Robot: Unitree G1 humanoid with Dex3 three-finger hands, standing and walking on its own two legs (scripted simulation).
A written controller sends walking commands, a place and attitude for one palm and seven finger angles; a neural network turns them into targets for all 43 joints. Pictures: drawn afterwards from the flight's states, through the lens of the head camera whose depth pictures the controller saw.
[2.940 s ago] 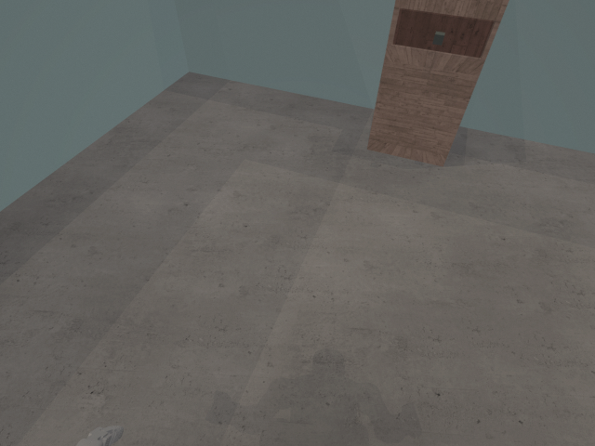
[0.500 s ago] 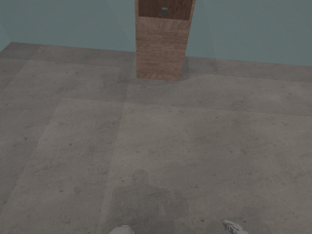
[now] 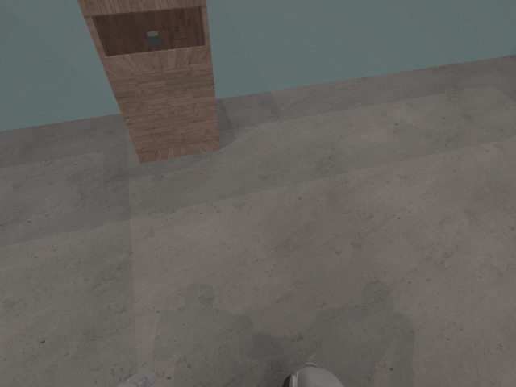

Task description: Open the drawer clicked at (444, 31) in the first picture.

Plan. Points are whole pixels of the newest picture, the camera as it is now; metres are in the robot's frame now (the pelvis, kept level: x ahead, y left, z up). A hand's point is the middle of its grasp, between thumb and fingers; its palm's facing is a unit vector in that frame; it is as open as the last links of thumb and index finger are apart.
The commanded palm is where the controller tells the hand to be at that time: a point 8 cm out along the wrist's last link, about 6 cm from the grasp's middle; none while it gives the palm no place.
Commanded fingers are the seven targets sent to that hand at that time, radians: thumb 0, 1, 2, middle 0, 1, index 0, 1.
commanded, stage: walk to a spot facing it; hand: left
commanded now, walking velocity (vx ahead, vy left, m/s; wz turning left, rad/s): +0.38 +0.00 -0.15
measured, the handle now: (153, 36) +1.29 +0.36 -0.09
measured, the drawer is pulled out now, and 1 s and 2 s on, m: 0.00 0.00 0.00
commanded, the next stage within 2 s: turn to face it in 0.96 s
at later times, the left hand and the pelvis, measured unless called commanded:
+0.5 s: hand (153, 365) +0.20 +0.19 -0.19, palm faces +0.08 -0.98 -0.16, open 7.3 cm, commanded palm none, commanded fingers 0.00 0.90 0.90 -0.20 -0.30 -0.20 -0.30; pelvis +0.24 +0.02 -0.01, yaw -1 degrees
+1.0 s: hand (196, 196) +0.58 +0.15 -0.17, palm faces -0.19 -0.95 -0.23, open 7.3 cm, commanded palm none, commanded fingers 0.00 0.90 0.90 -0.20 -0.30 -0.20 -0.30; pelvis +0.46 -0.02 -0.01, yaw -11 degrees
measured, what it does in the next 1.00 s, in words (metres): walks ahead: right foot, then left foot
